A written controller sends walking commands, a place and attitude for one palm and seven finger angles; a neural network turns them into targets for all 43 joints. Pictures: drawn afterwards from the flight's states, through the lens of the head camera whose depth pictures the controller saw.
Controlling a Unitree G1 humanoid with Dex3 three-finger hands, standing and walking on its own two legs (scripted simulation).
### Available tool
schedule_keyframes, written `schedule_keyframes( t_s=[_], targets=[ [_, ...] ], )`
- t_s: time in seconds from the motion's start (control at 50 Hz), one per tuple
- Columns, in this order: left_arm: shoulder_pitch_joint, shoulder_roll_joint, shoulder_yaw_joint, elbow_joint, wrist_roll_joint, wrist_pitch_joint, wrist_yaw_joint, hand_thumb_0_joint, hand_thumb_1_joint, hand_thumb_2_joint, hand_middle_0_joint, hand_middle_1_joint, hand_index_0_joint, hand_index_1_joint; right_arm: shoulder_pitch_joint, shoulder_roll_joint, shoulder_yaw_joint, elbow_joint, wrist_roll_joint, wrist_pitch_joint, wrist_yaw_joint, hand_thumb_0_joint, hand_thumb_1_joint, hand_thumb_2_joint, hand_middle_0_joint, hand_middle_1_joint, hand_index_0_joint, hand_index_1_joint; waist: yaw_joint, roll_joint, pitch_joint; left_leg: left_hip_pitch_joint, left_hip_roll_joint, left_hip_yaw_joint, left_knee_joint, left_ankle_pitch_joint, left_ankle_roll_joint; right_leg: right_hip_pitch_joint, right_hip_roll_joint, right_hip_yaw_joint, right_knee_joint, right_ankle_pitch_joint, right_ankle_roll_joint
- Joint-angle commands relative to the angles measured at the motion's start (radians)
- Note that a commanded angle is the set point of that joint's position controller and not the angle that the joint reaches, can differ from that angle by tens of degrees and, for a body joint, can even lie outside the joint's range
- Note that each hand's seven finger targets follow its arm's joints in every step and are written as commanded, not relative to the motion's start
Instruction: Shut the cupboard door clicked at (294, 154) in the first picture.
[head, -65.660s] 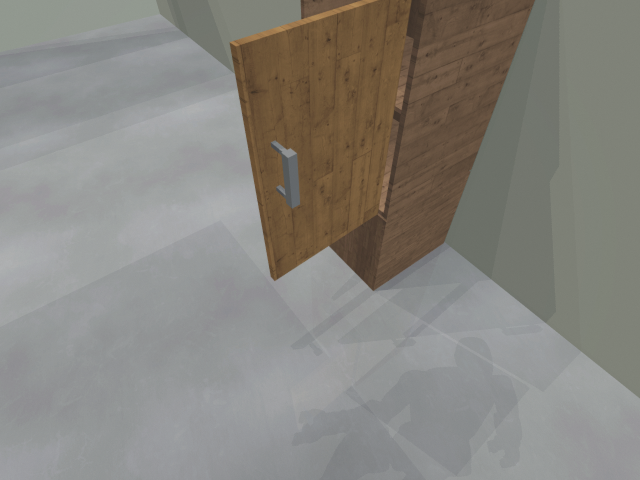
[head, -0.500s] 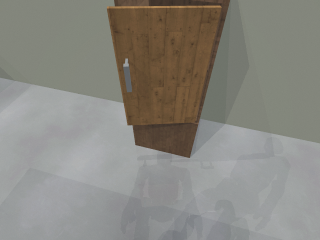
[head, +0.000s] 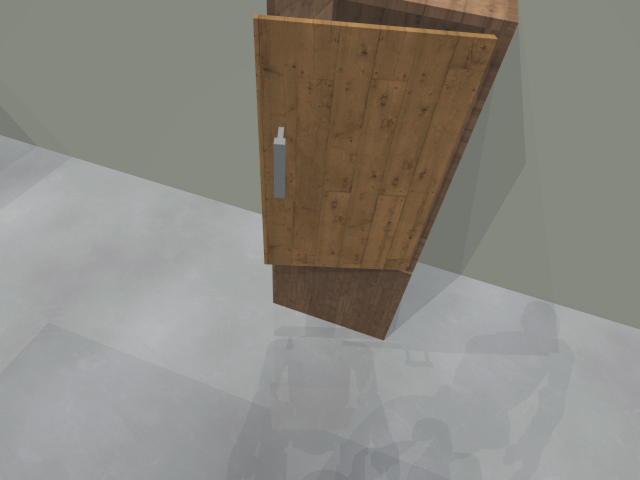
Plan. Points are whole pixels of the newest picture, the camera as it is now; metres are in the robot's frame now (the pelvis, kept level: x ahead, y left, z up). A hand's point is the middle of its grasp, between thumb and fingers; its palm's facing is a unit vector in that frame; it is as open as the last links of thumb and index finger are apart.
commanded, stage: shuffle to correct the standing spot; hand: left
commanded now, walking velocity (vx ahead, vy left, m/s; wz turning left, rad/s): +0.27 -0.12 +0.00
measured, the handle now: (280, 163) +0.65 +0.12 +0.02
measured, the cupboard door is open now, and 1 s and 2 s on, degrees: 19 19 19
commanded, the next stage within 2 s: come to a stop and stand still in 0.50 s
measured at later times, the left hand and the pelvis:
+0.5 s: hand (258, 410) +0.26 +0.10 -0.17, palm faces +0.04 -0.98 -0.19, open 7.3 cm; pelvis +0.16 -0.08 +0.00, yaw +3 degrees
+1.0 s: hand (278, 407) +0.26 +0.07 -0.16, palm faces +0.15 -0.96 -0.25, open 7.3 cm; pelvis +0.26 -0.12 +0.01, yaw +5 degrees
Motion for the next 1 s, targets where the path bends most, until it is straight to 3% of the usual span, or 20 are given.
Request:
schedule_keyframes(
  t_s=[0.0,0.1,0.24,0.3,0.32,0.34,0.36,0.4,0.46,0.56,0.58,0.62,0.64,0.68,0.74,0.78,0.82,0.86,0.92,0.98],
  targets=[
    [-0.167,0.062,0.02,-0.125,0.004,-0.038,-0.01,0.0,0.9,0.9,-0.2,-0.3,-0.2,-0.3,0.253,-0.14,-0.023,0.028,0.003,-0.022,-0.026,0.0,-0.9,-0.9,0.2,0.3,0.2,0.3,-0.081,0.136,0.184,0.22,0.398,-0.548,-0.425,0.269,0.233,-0.59,-0.067,0.087,0.484,0.058,-0.015],
    [-0.148,0.028,0.018,-0.111,0.003,-0.013,-0.035,0.0,0.9,0.9,-0.2,-0.3,-0.2,-0.3,0.159,-0.12,-0.013,0.014,0.016,-0.057,-0.033,0.0,-0.9,-0.9,0.2,0.3,0.2,0.3,-0.019,0.17,0.09,0.237,0.272,-0.225,-0.42,0.487,0.166,-0.561,-0.081,0.044,0.431,0.227,0.029],
    [-0.311,0.041,0.018,-0.163,-0.01,-0.02,-0.042,0.0,0.9,0.9,-0.2,-0.3,-0.2,-0.3,0.122,-0.16,-0.035,0.009,0.006,-0.034,-0.025,0.0,-0.9,-0.9,0.2,0.3,0.2,0.3,-0.046,0.2,0.107,0.14,0.251,-0.101,-0.39,0.543,0.101,-0.295,-0.046,-0.041,-0.054,0.312,0.012],
    [-0.106,0.102,0.037,-0.098,-0.006,-0.032,-0.031,0.0,0.9,0.9,-0.2,-0.3,-0.2,-0.3,0.091,-0.183,-0.047,0.008,0.011,-0.019,-0.017,0.0,-0.9,-0.9,0.2,0.3,0.2,0.3,0.048,0.14,0.003,0.103,0.221,-0.056,-0.142,0.609,0.055,0.039,0.001,-0.07,-0.194,0.354,-0.003],
    [0.008,0.155,0.05,-0.06,-0.001,-0.041,-0.02,0.0,0.9,0.9,-0.2,-0.3,-0.2,-0.3,0.11,-0.152,-0.043,0.013,0.016,-0.016,-0.006,0.0,-0.9,-0.9,0.2,0.3,0.2,0.3,0.092,0.055,-0.055,-0.036,0.167,-0.032,0.042,0.502,0.027,0.258,-0.031,-0.02,-0.207,0.366,-0.022],
    [0.116,0.256,0.078,-0.035,0.004,-0.046,-0.004,0.0,0.9,0.9,-0.2,-0.3,-0.2,-0.3,0.173,-0.082,-0.029,0.0,0.028,-0.016,0.002,0.0,-0.9,-0.9,0.2,0.3,0.2,0.3,0.124,-0.226,-0.191,-0.236,0.038,0.05,0.392,0.065,-0.014,0.469,-0.303,0.316,-0.287,0.428,-0.115],
    [0.154,0.299,0.079,-0.032,-0.014,-0.037,0.001,0.0,0.9,0.9,-0.2,-0.3,-0.2,-0.3,0.109,-0.089,-0.026,-0.039,0.037,-0.004,-0.006,0.0,-0.9,-0.9,0.2,0.3,0.2,0.3,0.125,-0.228,-0.215,-0.306,0.011,-0.034,0.678,-0.288,-0.008,0.39,-0.44,0.529,-0.424,0.414,-0.206],
    [-0.062,0.213,0.062,-0.087,-0.007,-0.025,0.008,0.0,0.9,0.9,-0.2,-0.3,-0.2,-0.3,0.013,-0.091,-0.04,-0.072,0.022,0.007,0.003,0.0,-0.9,-0.9,0.2,0.3,0.2,0.3,0.057,-0.156,-0.056,-0.372,0.108,-0.076,0.779,-0.154,0.0,0.1,-0.369,0.453,-0.504,-0.01,-0.196],
    [-0.233,0.136,0.035,-0.143,0.01,-0.028,0.023,0.0,0.9,0.9,-0.2,-0.3,-0.2,-0.3,0.03,-0.062,-0.034,-0.055,0.007,0.037,0.012,0.0,-0.9,-0.9,0.2,0.3,0.2,0.3,-0.043,-0.062,0.01,-0.141,0.153,-0.047,0.496,-0.096,-0.03,-0.23,-0.29,0.177,-0.546,0.053,-0.13],
    [-0.231,0.145,0.03,-0.128,-0.005,-0.012,0.012,0.0,0.9,0.9,-0.2,-0.3,-0.2,-0.3,0.119,-0.03,-0.019,-0.033,0.002,0.025,0.012,0.0,-0.9,-0.9,0.2,0.3,0.2,0.3,-0.082,0.023,0.01,0.149,0.066,0.082,-0.031,0.079,-0.056,-0.309,-0.182,0.082,-0.429,-0.042,-0.108],
    [-0.223,0.115,0.019,-0.131,-0.01,-0.004,0.006,0.0,0.9,0.9,-0.2,-0.3,-0.2,-0.3,0.139,-0.058,-0.02,-0.028,0.001,0.017,0.009,0.0,-0.9,-0.9,0.2,0.3,0.2,0.3,-0.084,0.104,0.03,0.19,0.092,0.032,-0.151,0.058,-0.059,-0.335,-0.14,0.044,-0.311,-0.053,-0.077],
    [-0.215,0.046,0.005,-0.172,-0.016,0.0,-0.012,0.0,0.9,0.9,-0.2,-0.3,-0.2,-0.3,0.135,-0.212,-0.049,-0.068,-0.007,0.011,-0.008,0.0,-0.9,-0.9,0.2,0.3,0.2,0.3,-0.08,0.406,0.1,0.111,0.459,-0.49,-0.464,-0.034,0.125,-0.444,-0.012,-0.049,0.063,-0.062,0.021],
    [-0.259,0.085,0.016,-0.18,0.0,0.003,-0.012,0.0,0.9,0.9,-0.2,-0.3,-0.2,-0.3,0.077,-0.214,-0.049,-0.079,-0.01,0.009,-0.016,0.0,-0.9,-0.9,0.2,0.3,0.2,0.3,-0.07,0.32,0.14,0.036,0.466,-0.469,-0.45,0.185,0.17,-0.417,-0.045,0.024,0.17,-0.048,0.029],
    [-0.193,0.064,0.012,-0.129,-0.009,0.002,-0.002,0.0,0.9,0.9,-0.2,-0.3,-0.2,-0.3,-0.071,-0.151,-0.017,-0.1,-0.001,-0.007,-0.026,0.0,-0.9,-0.9,0.2,0.3,0.2,0.3,0.009,0.263,0.073,0.024,0.347,-0.205,-0.33,0.738,0.117,-0.264,-0.068,0.057,0.135,0.043,0.054],
    [-0.125,0.075,0.005,-0.096,-0.013,0.002,0.01,0.0,0.9,0.9,-0.2,-0.3,-0.2,-0.3,-0.121,-0.178,-0.035,-0.104,0.013,0.004,-0.032,0.0,-0.9,-0.9,0.2,0.3,0.2,0.3,0.019,0.224,-0.026,0.192,0.248,-0.048,-0.187,0.992,0.051,-0.128,-0.045,-0.006,-0.188,0.219,0.063],
    [-0.074,0.148,0.024,-0.092,-0.003,-0.004,0.018,0.0,0.9,0.9,-0.2,-0.3,-0.2,-0.3,-0.109,-0.196,-0.057,-0.117,0.022,0.026,-0.031,0.0,-0.9,-0.9,0.2,0.3,0.2,0.3,0.021,0.095,-0.081,0.176,0.185,-0.008,-0.075,0.84,-0.008,-0.012,-0.078,0.029,-0.253,0.712,0.054],
    [-0.057,0.215,0.043,-0.096,-0.001,-0.003,0.021,0.0,0.9,0.9,-0.2,-0.3,-0.2,-0.3,-0.084,-0.176,-0.073,-0.134,0.023,0.05,-0.028,0.0,-0.9,-0.9,0.2,0.3,0.2,0.3,0.009,-0.017,-0.083,0.03,0.077,0.059,0.043,0.456,-0.058,0.083,-0.237,0.142,-0.189,1.266,-0.021],
    [0.015,0.236,0.056,-0.074,0.0,0.005,0.036,0.0,0.9,0.9,-0.2,-0.3,-0.2,-0.3,-0.154,-0.126,-0.067,-0.155,0.031,0.07,-0.026,0.0,-0.9,-0.9,0.2,0.3,0.2,0.3,0.08,-0.219,-0.1,-0.225,-0.01,-0.006,0.346,-0.262,-0.077,0.254,-0.383,0.27,-0.243,1.599,-0.166],
    [-0.053,0.194,0.053,-0.111,0.006,0.015,0.049,0.0,0.9,0.9,-0.2,-0.3,-0.2,-0.3,-0.217,-0.133,-0.068,-0.165,0.035,0.083,-0.018,0.0,-0.9,-0.9,0.2,0.3,0.2,0.3,0.061,-0.097,-0.086,-0.281,-0.004,-0.106,0.526,-0.201,-0.078,0.215,-0.343,0.221,-0.269,1.322,-0.182],
    [-0.097,0.191,0.05,-0.147,0.011,0.018,0.048,0.0,0.9,0.9,-0.2,-0.3,-0.2,-0.3,-0.227,-0.12,-0.059,-0.165,0.029,0.099,-0.001,0.0,-0.9,-0.9,0.2,0.3,0.2,0.3,0.042,-0.119,-0.078,-0.213,-0.004,-0.092,0.453,-0.104,-0.092,0.102,-0.296,0.18,-0.325,1.034,-0.156]
  ],
)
